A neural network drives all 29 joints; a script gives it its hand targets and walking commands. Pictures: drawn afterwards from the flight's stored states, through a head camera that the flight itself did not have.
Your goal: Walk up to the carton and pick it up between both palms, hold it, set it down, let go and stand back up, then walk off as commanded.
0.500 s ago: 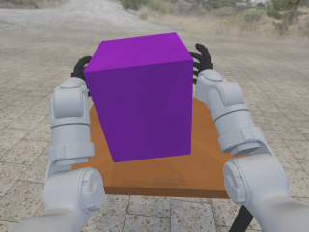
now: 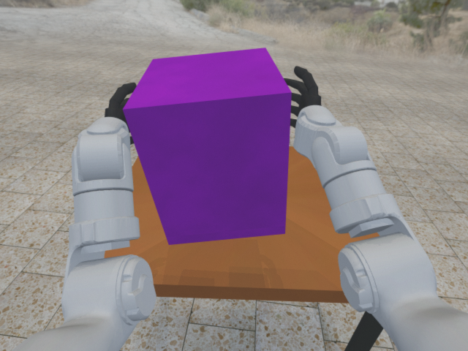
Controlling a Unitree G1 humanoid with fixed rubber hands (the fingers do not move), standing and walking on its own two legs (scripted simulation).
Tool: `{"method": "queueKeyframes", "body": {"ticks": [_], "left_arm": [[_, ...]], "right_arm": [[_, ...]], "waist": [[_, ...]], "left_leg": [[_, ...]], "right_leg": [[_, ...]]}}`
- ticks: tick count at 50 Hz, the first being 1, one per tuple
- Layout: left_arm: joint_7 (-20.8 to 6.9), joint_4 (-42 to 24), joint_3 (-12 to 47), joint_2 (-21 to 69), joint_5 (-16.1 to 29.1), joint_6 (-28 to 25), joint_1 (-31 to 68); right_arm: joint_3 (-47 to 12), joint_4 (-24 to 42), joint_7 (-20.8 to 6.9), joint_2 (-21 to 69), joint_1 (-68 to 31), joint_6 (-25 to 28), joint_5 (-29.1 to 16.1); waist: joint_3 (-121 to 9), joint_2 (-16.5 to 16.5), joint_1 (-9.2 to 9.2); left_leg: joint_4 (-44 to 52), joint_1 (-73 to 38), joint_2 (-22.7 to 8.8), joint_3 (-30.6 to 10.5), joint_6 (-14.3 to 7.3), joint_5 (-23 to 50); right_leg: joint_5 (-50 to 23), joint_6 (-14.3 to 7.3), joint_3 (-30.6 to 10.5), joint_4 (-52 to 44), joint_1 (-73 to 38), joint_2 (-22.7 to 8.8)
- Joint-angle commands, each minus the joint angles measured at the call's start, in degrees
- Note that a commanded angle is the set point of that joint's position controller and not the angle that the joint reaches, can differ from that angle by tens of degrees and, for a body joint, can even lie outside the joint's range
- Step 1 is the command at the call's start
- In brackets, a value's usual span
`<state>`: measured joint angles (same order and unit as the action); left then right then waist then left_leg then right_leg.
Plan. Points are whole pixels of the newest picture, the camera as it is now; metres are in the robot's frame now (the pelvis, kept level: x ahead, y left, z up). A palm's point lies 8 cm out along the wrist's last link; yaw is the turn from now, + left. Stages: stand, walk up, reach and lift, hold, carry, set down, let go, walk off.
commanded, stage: hold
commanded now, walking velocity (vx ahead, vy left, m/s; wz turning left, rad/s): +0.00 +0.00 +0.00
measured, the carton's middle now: (217, 144) +0.39 +0.01 +0.25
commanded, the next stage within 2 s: none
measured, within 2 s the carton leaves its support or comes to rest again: neither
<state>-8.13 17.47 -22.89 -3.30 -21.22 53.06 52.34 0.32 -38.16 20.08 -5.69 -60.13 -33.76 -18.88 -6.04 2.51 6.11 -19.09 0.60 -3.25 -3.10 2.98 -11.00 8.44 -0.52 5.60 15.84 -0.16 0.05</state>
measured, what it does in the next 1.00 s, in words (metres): stands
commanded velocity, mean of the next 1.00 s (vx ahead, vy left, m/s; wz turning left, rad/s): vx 0.00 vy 0.00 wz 0.00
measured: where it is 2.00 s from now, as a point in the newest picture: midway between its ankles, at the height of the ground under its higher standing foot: outside the picture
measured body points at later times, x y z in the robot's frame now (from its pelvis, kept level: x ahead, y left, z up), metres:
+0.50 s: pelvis +0.00 +0.01 +0.00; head -0.10 +0.04 +0.44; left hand +0.37 +0.16 +0.29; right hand +0.36 -0.13 +0.31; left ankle +0.01 +0.15 -0.75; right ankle +0.01 -0.11 -0.75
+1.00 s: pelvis -0.01 -0.01 +0.00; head -0.11 +0.02 +0.44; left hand +0.37 +0.16 +0.30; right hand +0.36 -0.13 +0.32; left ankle +0.01 +0.15 -0.75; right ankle +0.01 -0.11 -0.75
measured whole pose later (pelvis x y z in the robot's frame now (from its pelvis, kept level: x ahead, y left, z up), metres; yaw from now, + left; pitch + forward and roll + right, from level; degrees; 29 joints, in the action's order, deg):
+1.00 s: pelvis -0.01 -0.01 +0.00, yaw +0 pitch -8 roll -1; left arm -8.8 20.9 -24.7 -3.5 -23.2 52.6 55.1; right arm 1.6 -40.9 19.3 -4.9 -61.5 -33.9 -16.7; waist -5.6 2.1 5.4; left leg -18.4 0.3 -3.4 -3.4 3.2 -9.9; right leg 8.1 -1.0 5.7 16.5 0.1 0.2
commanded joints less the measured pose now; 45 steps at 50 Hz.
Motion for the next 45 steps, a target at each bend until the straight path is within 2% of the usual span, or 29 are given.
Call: {"method": "queueKeyframes", "body": {"ticks": [1,3,5,7,8,9,10,13,15,16,18,19,22,24,25,27,28,29,30,31,32,34,35,36,37,38,43,44,45], "left_arm": [[-7.5,-9.6,20.4,29.6,10.1,-4.6,38.7],[-7.1,-11.6,20.5,29.5,9.9,-4.6,40.3],[-7.2,-8.6,20.1,30.0,9.7,-4.2,40.6],[-7.2,-10.0,21.3,30.1,10.5,-4.1,39.5],[-7.0,-11.6,21.4,29.9,11.1,-4.6,39.8],[-6.7,-13.9,23.6,30.8,11.7,-4.7,40.4],[-6.6,-12.9,23.7,30.1,11.9,-4.6,41.0],[-7.3,-7.8,20.2,29.6,10.0,-3.7,37.5],[-7.4,-9.6,21.3,29.7,10.3,-4.0,38.7],[-7.4,-12.0,24.2,31.7,12.2,-4.3,37.1],[-7.4,-12.7,24.6,32.6,11.9,-4.3,38.7],[-7.4,-12.1,23.8,31.0,11.8,-4.2,36.8],[-7.3,-9.7,23.2,31.5,10.7,-4.2,38.7],[-7.6,-7.6,21.1,30.4,9.2,-4.0,37.7],[-7.3,-7.0,21.7,30.9,9.2,-4.0,39.1],[-7.2,-7.6,21.4,31.4,9.4,-4.8,40.7],[-7.0,-8.3,22.5,32.0,9.9,-5.0,39.0],[-7.1,-5.9,20.6,31.0,9.4,-4.8,40.3],[-7.1,-6.0,20.2,30.1,9.0,-5.1,42.1],[-7.4,-2.7,18.5,29.7,8.8,-4.8,39.4],[-7.4,-2.0,18.6,29.7,8.4,-4.7,39.4],[-7.0,-5.8,20.3,29.5,11.0,-6.3,42.3],[-7.1,-2.3,17.1,29.0,8.7,-5.7,43.2],[-7.3,-0.9,17.3,28.9,8.7,-5.5,41.8],[-7.1,-3.0,18.2,28.9,8.5,-6.0,43.7],[-7.1,-3.8,18.3,28.6,9.3,-6.0,41.8],[-8.1,0.2,17.2,28.1,9.0,-5.7,41.5],[-8.4,1.1,14.0,26.5,7.9,-5.8,41.5],[-8.7,-1.0,15.9,27.2,8.6,-5.4,39.0]], "right_arm": [[-14.5,14.5,-9.5,33.9,-35.7,0.4,-9.2],[-15.2,18.0,-9.7,34.1,-37.1,0.6,-9.6],[-12.9,11.3,-10.1,32.5,-35.1,-0.1,-8.0],[-15.0,15.5,-10.1,33.8,-36.8,0.6,-9.1],[-16.3,18.6,-10.1,35.6,-37.4,1.1,-9.7],[-16.4,18.4,-9.9,35.3,-36.9,1.1,-10.4],[-15.7,17.6,-9.6,34.0,-37.0,0.7,-10.3],[-14.3,16.7,-9.7,33.3,-37.2,0.6,-8.4],[-13.9,14.0,-9.9,33.4,-34.4,0.2,-7.7],[-15.4,20.9,-9.4,34.7,-36.6,1.6,-8.9],[-14.0,15.8,-9.4,32.6,-33.6,0.6,-8.6],[-15.0,18.5,-9.3,33.8,-34.9,0.9,-9.1],[-14.2,14.9,-9.9,34.2,-34.7,0.7,-8.2],[-13.4,14.9,-10.4,33.2,-36.7,1.4,-7.2],[-12.8,13.9,-10.7,32.2,-37.7,1.5,-6.8],[-13.1,13.4,-11.1,33.6,-38.0,1.8,-7.1],[-12.1,13.9,-11.1,33.3,-37.6,1.9,-7.0],[-13.1,14.3,-11.4,33.1,-38.4,2.1,-6.5],[-12.8,11.8,-11.1,33.9,-37.6,1.5,-6.5],[-12.9,14.2,-10.9,34.0,-38.8,2.0,-6.0],[-12.5,12.1,-11.0,33.7,-38.2,1.8,-5.9],[-13.8,16.9,-10.7,36.2,-41.1,2.6,-7.0],[-11.4,11.0,-10.7,34.2,-40.1,1.7,-6.2],[-12.2,11.8,-11.0,34.3,-41.1,2.2,-5.9],[-11.4,9.5,-10.9,35.1,-39.3,1.7,-6.1],[-12.0,13.5,-10.7,35.2,-41.4,2.7,-6.1],[-9.0,8.6,-10.0,33.6,-38.2,1.2,-4.2],[-10.1,9.7,-10.2,33.7,-39.4,1.4,-5.0],[-11.2,10.9,-9.8,34.5,-36.7,1.2,-5.4]], "waist": [[-15.1,-6.1,0.09],[-16.9,-5.7,-1.49],[-12.3,-5.8,0.01],[-15.9,-5.7,-0.14],[-17.7,-5.3,-1.56],[-19.2,-5.3,-0.57],[-16.6,-5.5,0.54],[-13.3,-2.9,-0.27],[-14.0,-4.8,0.14],[-18.7,-4.9,1.53],[-15.6,-6.4,2.33],[-16.9,-4.3,1.85],[-13.5,-7.3,0.3],[-12.4,-5.9,-0.68],[-12.1,-7.8,-0.08],[-11.4,-6.4,-1.26],[-13.6,-8.4,0.01],[-13.4,-4.9,-0.86],[-11.8,-5.1,-0.52],[-12.6,-2.4,-1.26],[-10.9,-4.4,-1.2],[-17.0,-1.8,-0.7],[-11.9,-3.3,-1.34],[-11.8,-3.0,-1.93],[-13.1,-5.1,-0.91],[-15.7,-3.7,-1.56],[-11.7,-1.9,0.46],[-11.5,-1.1,-0.85],[-13.7,-2.2,-0.33]], "left_leg": [[2.5,5.5,6.2,4.1,0.5,15.1],[1.9,5.0,6.5,4.3,0.5,16.3],[3.4,7.3,6.2,4.1,0.5,12.4],[2.7,6.2,6.5,4.5,0.2,13.9],[1.9,4.6,7.0,4.7,0.5,17.2],[1.1,3.2,6.9,4.3,0.9,19.9],[1.1,3.1,6.7,4.5,1.3,18.5],[2.9,5.7,6.5,4.6,-0.2,13.0],[3.9,7.1,6.2,4.6,-0.1,11.8],[2.4,5.0,6.5,4.5,-0.1,16.6],[1.8,3.2,6.3,4.5,1.5,18.4],[1.4,2.3,6.5,4.4,0.9,17.8],[4.0,7.2,5.8,4.5,0.8,12.4],[4.4,8.5,5.5,4.3,-0.5,11.1],[5.2,9.7,5.5,4.6,0.0,9.6],[5.5,10.1,5.0,4.5,-0.1,9.6],[5.1,9.7,4.9,4.6,-0.1,9.3],[5.3,9.4,5.2,5.1,-0.9,9.1],[4.9,9.3,5.8,5.3,-1.0,8.2],[5.1,9.6,5.6,5.1,-1.9,8.1],[5.5,10.5,5.7,5.5,-1.5,6.1],[3.8,8.1,6.3,5.0,-2.0,8.6],[4.7,9.4,6.4,5.6,-2.2,5.6],[4.8,9.7,6.5,5.7,-2.1,5.8],[5.1,9.3,6.4,5.6,-1.8,6.0],[4.1,9.1,6.5,5.8,-2.1,7.1],[4.8,9.4,6.4,5.3,-2.0,3.9],[5.3,9.8,6.8,5.4,-2.8,2.9],[4.5,9.4,6.8,5.3,-2.4,6.4]], "right_leg": [[-11.2,2.9,-1.1,1.0,-14.7,5.4],[-12.1,2.9,-1.4,1.3,-14.4,5.4],[-8.9,2.4,-1.5,0.9,-13.5,5.3],[-10.6,2.4,-1.4,1.1,-14.4,5.1],[-13.6,2.5,-1.7,1.4,-14.9,5.0],[-15.2,2.5,-2.0,1.7,-15.4,5.5],[-14.3,2.5,-1.8,1.2,-14.0,5.5],[-10.7,2.6,-2.1,0.4,-13.2,4.9],[-10.4,2.6,-2.1,0.9,-13.9,4.7],[-14.7,2.8,-1.9,1.3,-16.7,5.3],[-14.7,2.2,-1.8,0.8,-14.8,5.6],[-13.8,2.5,-1.7,0.6,-15.1,5.5],[-9.1,2.1,-2.3,1.4,-15.0,5.5],[-8.4,1.9,-2.0,0.9,-15.6,5.0],[-7.1,2.0,-1.5,1.9,-16.0,5.4],[-7.3,2.2,-2.2,2.0,-16.1,5.4],[-7.6,2.0,-1.3,2.3,-16.1,5.7],[-7.9,2.6,-1.6,1.9,-15.7,5.6],[-7.2,2.8,-2.1,1.2,-15.2,5.2],[-7.5,2.5,-2.4,1.2,-15.7,5.0],[-5.7,2.3,-2.2,0.7,-15.1,4.7],[-7.2,3.0,-2.0,1.0,-15.2,4.8],[-4.2,2.9,-2.3,0.3,-12.1,4.4],[-4.0,2.7,-2.4,-0.1,-13.1,4.3],[-4.0,2.8,-2.3,0.4,-13.1,4.5],[-5.8,3.1,-1.9,1.3,-13.6,4.3],[-3.5,3.2,-2.9,-0.5,-12.2,3.5],[-2.4,3.6,-2.3,-0.4,-11.8,3.5],[-6.6,3.3,-2.5,0.0,-14.2,3.5]]}}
